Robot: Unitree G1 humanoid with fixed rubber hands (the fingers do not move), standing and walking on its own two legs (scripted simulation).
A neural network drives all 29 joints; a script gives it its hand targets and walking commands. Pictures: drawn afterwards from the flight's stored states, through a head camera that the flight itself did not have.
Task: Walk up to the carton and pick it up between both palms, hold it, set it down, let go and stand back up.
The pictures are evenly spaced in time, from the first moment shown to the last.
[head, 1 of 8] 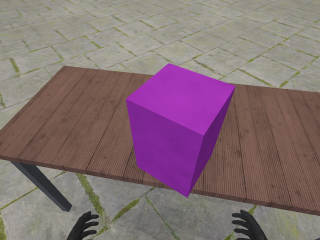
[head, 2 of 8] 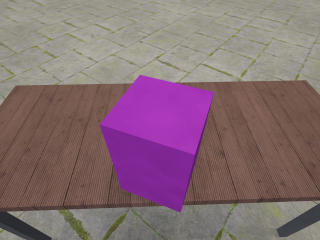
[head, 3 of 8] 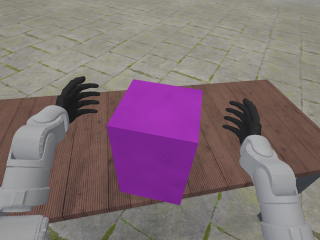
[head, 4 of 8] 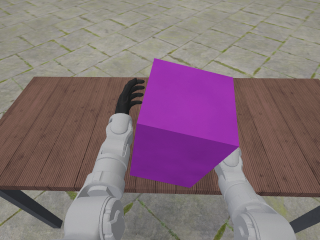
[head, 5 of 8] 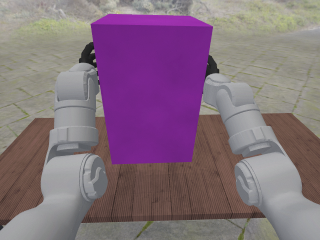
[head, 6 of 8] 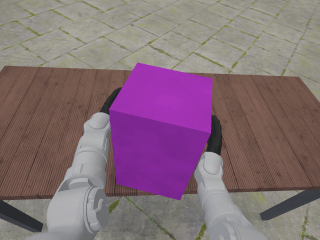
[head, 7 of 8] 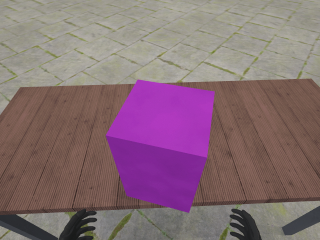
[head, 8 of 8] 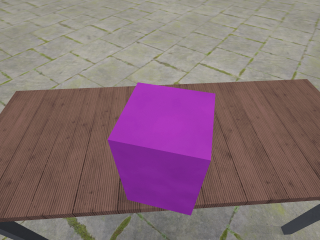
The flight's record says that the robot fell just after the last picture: no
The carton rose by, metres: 0.24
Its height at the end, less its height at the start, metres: +0.00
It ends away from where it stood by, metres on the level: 0.01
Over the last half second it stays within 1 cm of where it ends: yes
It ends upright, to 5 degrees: yes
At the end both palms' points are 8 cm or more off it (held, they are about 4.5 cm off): yes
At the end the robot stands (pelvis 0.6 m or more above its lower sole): yes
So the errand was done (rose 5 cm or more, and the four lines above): yes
